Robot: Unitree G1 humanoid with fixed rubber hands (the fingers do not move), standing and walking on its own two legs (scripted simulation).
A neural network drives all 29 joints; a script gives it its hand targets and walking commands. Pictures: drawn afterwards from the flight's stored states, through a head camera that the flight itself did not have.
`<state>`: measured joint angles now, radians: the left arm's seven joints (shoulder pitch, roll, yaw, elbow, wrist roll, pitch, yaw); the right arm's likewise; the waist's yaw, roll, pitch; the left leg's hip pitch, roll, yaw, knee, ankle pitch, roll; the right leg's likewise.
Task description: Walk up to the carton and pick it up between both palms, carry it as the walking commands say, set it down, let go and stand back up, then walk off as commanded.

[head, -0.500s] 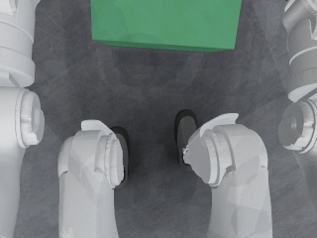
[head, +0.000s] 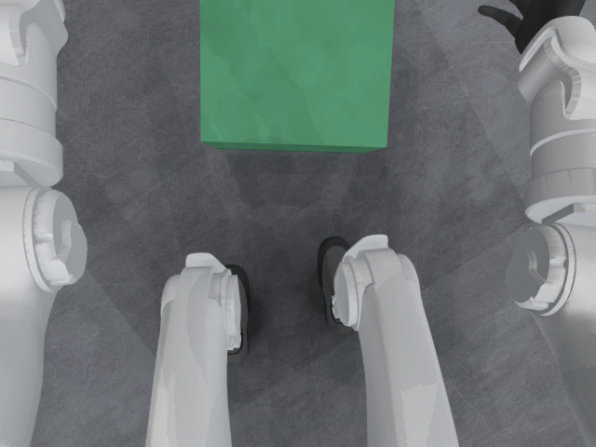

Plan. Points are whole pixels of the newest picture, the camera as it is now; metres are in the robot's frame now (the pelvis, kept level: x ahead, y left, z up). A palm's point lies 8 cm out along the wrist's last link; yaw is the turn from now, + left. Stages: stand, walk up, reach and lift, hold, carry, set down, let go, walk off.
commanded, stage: set down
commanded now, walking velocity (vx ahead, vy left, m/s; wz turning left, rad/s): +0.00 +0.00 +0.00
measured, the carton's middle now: (294, 72) +0.57 -0.05 -0.39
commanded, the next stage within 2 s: let go in 0.72 s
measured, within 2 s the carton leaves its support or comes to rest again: neither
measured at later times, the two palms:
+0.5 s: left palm out of the picture +0.60 +0.19 +0.05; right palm out of the picture +0.53 -0.29 +0.05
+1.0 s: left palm out of the picture +0.54 +0.20 +0.10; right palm out of the picture +0.48 -0.28 +0.11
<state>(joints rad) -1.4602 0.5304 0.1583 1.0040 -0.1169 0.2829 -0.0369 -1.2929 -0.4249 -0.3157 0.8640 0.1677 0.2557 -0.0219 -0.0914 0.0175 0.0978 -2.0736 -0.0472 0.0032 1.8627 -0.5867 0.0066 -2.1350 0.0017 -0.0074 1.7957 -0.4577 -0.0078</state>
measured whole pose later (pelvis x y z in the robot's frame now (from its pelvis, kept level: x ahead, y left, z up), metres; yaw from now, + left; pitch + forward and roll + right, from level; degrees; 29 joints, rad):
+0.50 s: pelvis +0.03 +0.00 +0.13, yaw +0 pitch +47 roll +0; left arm -1.30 0.49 0.20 0.95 -0.08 0.28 -0.09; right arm -1.14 -0.40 -0.38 0.81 0.12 0.27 0.05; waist -0.08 0.02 -0.03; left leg -1.72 -0.04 -0.01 1.37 -0.46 0.01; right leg -1.77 0.01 0.00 1.31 -0.36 0.00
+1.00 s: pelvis +0.05 +0.00 +0.21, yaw -1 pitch +42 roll +0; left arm -0.95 0.36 0.20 0.80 0.01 0.20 -0.04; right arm -0.83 -0.33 -0.34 0.72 0.01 0.17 0.11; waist -0.06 0.02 -0.03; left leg -1.36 -0.03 -0.02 0.95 -0.33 0.00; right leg -1.40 0.01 0.00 0.89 -0.23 -0.01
